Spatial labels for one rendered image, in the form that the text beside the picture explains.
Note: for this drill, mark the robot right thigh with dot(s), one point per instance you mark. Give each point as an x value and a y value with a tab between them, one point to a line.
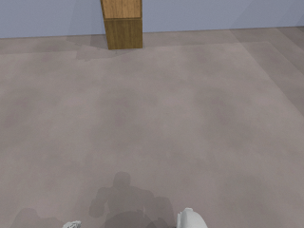
190	219

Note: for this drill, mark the right robot shin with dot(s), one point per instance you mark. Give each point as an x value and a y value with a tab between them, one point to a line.
188	209

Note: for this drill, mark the cupboard door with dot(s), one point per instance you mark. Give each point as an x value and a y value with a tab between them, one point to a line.
122	8

